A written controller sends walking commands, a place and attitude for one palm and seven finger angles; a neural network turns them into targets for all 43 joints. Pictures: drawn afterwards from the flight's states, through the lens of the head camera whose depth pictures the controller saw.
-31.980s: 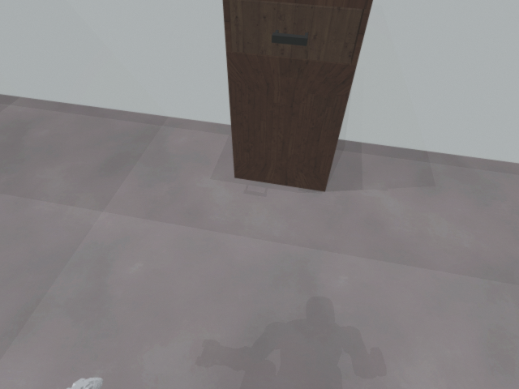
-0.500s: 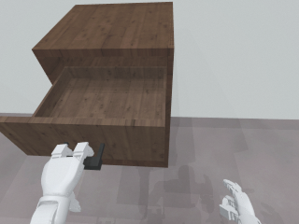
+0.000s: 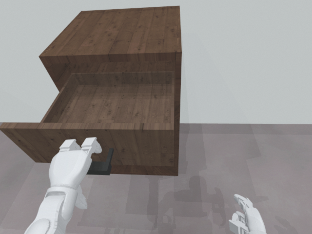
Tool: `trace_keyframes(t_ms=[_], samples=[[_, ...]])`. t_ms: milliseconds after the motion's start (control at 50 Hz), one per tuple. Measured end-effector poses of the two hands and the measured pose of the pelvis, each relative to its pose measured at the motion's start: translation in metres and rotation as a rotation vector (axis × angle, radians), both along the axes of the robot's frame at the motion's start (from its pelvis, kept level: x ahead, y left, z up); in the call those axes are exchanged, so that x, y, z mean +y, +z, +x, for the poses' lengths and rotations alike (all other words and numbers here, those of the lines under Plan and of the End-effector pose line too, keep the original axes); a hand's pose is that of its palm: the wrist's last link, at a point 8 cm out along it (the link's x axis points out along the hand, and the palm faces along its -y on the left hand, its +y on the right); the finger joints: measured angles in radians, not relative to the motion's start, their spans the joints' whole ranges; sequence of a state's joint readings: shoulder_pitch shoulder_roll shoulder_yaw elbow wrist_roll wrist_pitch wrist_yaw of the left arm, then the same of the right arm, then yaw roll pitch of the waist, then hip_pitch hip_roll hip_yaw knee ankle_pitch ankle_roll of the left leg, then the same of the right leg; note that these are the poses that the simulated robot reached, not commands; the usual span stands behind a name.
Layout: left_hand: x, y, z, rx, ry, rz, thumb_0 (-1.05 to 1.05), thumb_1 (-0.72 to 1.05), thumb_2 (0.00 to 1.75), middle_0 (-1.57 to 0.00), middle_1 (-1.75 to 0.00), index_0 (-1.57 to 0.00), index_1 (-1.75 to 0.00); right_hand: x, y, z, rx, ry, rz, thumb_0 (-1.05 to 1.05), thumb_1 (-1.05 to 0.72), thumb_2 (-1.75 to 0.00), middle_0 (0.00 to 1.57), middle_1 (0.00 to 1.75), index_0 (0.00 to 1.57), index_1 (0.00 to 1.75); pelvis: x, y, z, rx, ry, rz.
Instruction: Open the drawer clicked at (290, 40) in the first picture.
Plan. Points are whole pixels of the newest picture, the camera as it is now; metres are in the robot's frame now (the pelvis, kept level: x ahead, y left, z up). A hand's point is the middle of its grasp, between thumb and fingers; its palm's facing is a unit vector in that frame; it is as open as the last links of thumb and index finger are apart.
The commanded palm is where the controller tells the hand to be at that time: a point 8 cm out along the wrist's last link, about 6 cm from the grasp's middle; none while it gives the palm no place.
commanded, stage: lift the hand off the handle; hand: left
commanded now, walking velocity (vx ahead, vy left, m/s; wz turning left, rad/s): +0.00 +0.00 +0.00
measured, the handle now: (89, 159) +0.28 +0.23 +0.03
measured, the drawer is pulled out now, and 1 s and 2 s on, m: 0.30 0.30 0.30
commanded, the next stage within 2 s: draw the hand back to the body in 1.02 s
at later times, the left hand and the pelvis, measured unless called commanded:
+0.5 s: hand (70, 158) +0.24 +0.23 +0.11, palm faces +0.08 -0.08 -0.99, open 13.4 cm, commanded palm +0.21 +0.23 +0.18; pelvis +0.01 +0.00 +0.01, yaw +2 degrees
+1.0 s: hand (57, 132) +0.26 +0.23 +0.19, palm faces +0.18 -0.06 -0.98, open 13.8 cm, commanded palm +0.22 +0.23 +0.24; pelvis +0.01 +0.00 +0.01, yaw +1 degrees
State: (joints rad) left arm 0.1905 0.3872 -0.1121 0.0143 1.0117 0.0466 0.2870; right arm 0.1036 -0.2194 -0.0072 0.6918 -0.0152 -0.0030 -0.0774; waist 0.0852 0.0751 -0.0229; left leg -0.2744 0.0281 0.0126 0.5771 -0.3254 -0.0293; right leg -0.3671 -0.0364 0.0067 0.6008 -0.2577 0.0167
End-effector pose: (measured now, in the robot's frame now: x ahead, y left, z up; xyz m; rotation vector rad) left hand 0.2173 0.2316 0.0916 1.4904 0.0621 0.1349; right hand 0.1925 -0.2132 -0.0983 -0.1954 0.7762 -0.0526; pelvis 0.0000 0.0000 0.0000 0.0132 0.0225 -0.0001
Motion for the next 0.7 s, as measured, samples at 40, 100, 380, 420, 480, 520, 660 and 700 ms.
trace_keyframes(t_ms=[40, 100, 380, 420, 480, 520, 660, 700], samples=[[0.002, 0.006, 0.000, -0.005, 0.006, 0.003, 0.00, -0.49, 0.30, -0.36, -1.21, -0.37, -1.23, 0.001, 0.002, 0.003, -0.005, 0.005, 0.001, 0.02, -0.91, -0.90, 0.21, 0.30, 0.20, 0.30, 0.001, 0.001, 0.000, -0.006, 0.000, 0.000], [0.005, 0.017, 0.000, -0.022, 0.020, 0.004, 0.00, -0.49, 0.30, -0.35, -1.21, -0.38, -1.23, 0.004, 0.005, 0.008, -0.017, 0.015, 0.005, 0.02, -0.91, -0.90, 0.21, 0.30, 0.20, 0.30, 0.002, 0.003, 0.002, -0.017, 0.002, 0.000], [0.004, 0.056, 0.000, -0.026, 0.013, -0.006, 0.00, -0.50, 0.30, -0.34, -1.21, -0.39, -1.23, 0.026, 0.022, 0.043, -0.067, 0.112, 0.037, 0.02, -0.91, -0.90, 0.20, 0.30, 0.20, 0.30, 0.003, 0.010, 0.009, -0.056, 0.022, -0.004], [0.004, 0.060, 0.001, -0.026, 0.010, -0.004, 0.00, -0.50, 0.30, -0.34, -1.21, -0.39, -1.23, 0.030, 0.023, 0.046, -0.067, 0.124, 0.043, 0.02, -0.91, -0.90, 0.20, 0.30, 0.20, 0.30, 0.003, 0.011, 0.010, -0.059, 0.024, -0.005], [0.003, 0.067, 0.001, -0.027, 0.003, -0.003, 0.00, -0.50, 0.30, -0.34, -1.21, -0.39, -1.23, 0.035, 0.024, 0.050, -0.067, 0.142, 0.051, 0.02, -0.91, -0.90, 0.20, 0.30, 0.20, 0.30, 0.003, 0.012, 0.012, -0.065, 0.028, -0.006], [0.003, 0.072, 0.001, -0.030, -0.003, -0.002, 0.00, -0.50, 0.30, -0.35, -1.21, -0.39, -1.23, 0.037, 0.025, 0.052, -0.066, 0.151, 0.055, 0.02, -0.91, -0.90, 0.20, 0.30, 0.20, 0.30, 0.003, 0.012, 0.012, -0.068, 0.029, -0.007], [0.009, 0.102, 0.002, -0.093, -0.001, 0.018, 0.00, -0.50, 0.30, -0.35, -1.22, -0.36, -1.22, 0.040, 0.025, 0.055, -0.055, 0.170, 0.070, 0.02, -0.91, -0.90, 0.20, 0.30, 0.20, 0.30, 0.003, 0.014, 0.014, -0.075, 0.032, -0.008], [0.011, 0.110, 0.005, -0.108, 0.008, 0.021, 0.00, -0.50, 0.30, -0.34, -1.21, -0.35, -1.21, 0.039, 0.025, 0.054, -0.050, 0.171, 0.073, 0.02, -0.91, -0.90, 0.20, 0.30, 0.20, 0.30, 0.003, 0.014, 0.014, -0.076, 0.033, -0.008]])
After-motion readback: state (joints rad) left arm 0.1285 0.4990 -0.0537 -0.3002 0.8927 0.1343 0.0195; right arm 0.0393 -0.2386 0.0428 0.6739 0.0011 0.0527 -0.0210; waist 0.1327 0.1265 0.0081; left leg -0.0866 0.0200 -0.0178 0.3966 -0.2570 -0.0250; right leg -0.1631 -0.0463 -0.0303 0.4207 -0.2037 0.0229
